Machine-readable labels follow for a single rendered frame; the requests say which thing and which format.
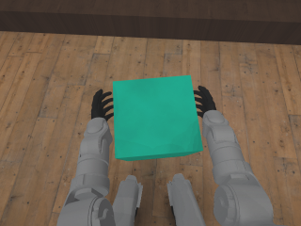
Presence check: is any carton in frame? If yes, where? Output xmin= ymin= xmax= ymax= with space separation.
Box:
xmin=113 ymin=75 xmax=203 ymax=161

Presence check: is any left robot hand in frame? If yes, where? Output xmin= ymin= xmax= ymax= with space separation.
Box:
xmin=91 ymin=89 xmax=114 ymax=121

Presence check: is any left robot forearm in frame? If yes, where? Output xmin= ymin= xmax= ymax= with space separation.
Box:
xmin=56 ymin=117 xmax=113 ymax=226

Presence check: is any robot left thigh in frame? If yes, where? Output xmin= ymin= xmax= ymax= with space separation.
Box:
xmin=112 ymin=179 xmax=143 ymax=226

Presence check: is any robot right upper arm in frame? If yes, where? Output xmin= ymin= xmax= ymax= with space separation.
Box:
xmin=213 ymin=183 xmax=288 ymax=226

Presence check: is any right robot forearm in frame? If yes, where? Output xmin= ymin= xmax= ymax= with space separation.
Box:
xmin=202 ymin=110 xmax=274 ymax=220

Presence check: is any robot right thigh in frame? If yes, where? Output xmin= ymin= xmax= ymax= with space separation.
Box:
xmin=166 ymin=177 xmax=206 ymax=226

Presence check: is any robot left upper arm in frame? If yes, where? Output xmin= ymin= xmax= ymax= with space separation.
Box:
xmin=57 ymin=196 xmax=116 ymax=226

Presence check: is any robot thigh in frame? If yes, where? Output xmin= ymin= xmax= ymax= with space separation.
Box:
xmin=166 ymin=177 xmax=206 ymax=226
xmin=112 ymin=179 xmax=143 ymax=226

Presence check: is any right robot hand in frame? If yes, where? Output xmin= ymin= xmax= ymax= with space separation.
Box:
xmin=193 ymin=86 xmax=216 ymax=118

